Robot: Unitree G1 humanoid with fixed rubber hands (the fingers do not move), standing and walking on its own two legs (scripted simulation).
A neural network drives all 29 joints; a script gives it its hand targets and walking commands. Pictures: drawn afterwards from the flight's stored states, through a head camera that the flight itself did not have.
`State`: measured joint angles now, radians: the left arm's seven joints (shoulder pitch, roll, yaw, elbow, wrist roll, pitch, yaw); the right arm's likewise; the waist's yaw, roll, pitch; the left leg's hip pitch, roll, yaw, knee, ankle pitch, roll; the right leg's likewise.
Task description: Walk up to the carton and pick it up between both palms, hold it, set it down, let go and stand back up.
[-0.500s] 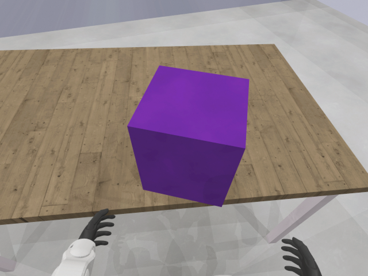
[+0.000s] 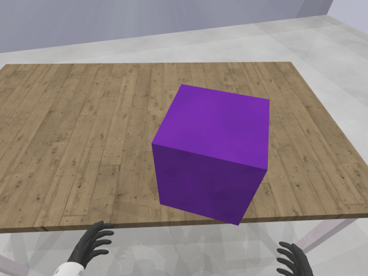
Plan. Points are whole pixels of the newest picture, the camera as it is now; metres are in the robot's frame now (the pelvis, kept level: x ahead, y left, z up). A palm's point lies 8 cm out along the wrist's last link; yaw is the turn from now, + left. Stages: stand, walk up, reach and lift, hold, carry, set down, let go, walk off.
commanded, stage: reach and lift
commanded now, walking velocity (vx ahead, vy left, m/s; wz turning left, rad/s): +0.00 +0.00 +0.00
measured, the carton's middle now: (210, 156) +0.38 -0.03 +0.04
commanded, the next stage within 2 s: none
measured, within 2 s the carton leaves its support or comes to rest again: neither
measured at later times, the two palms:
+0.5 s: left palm (66, 253) +0.16 +0.25 +0.01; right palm (292, 271) +0.14 -0.18 +0.01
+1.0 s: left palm (74, 209) +0.22 +0.24 +0.06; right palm (293, 230) +0.20 -0.18 +0.05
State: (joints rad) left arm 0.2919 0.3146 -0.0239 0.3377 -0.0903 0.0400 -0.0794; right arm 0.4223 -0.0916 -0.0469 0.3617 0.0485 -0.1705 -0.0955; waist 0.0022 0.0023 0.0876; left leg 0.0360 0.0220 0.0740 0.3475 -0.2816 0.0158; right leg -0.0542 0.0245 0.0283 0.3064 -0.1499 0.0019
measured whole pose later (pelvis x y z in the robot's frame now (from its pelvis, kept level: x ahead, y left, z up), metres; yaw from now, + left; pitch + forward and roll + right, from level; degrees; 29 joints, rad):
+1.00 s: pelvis +0.00 +0.00 +0.00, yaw +2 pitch -6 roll -2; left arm 0.16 0.41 0.00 -0.04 -0.29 0.20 -0.14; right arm 0.34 -0.05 0.01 -0.23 0.19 0.26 -0.29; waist 0.01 0.00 0.07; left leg 0.00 0.02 0.03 0.40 -0.29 0.02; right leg -0.05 0.02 -0.01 0.30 -0.15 0.00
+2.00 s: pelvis -0.02 +0.00 +0.00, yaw +2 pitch -2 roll -1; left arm -0.57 0.44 0.10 0.29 -0.25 0.59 -0.13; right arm -0.35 -0.17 -0.06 0.05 0.33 0.50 -0.29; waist -0.12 -0.03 0.02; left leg -0.10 0.01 0.05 0.38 -0.25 0.03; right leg -0.16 0.01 0.00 0.29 -0.10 0.01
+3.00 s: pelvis -0.02 +0.00 +0.00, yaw +3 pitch +2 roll -2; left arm -0.91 0.35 0.03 1.02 -0.14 0.22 -0.09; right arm -0.70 -0.07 -0.08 0.72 0.22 0.18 -0.27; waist -0.18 -0.02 -0.02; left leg -0.18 0.01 0.02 0.41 -0.25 0.02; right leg -0.22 0.01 -0.02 0.29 -0.10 0.01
